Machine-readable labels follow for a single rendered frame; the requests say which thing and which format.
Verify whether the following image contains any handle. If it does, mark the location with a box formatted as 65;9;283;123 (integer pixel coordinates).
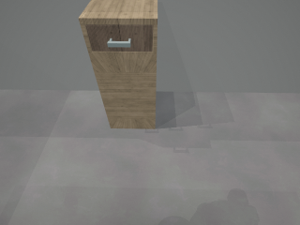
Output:
107;38;131;48

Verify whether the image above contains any cabinet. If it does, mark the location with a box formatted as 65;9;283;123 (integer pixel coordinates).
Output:
78;0;158;129

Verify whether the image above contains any drawer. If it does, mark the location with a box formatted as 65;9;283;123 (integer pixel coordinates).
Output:
85;24;154;52

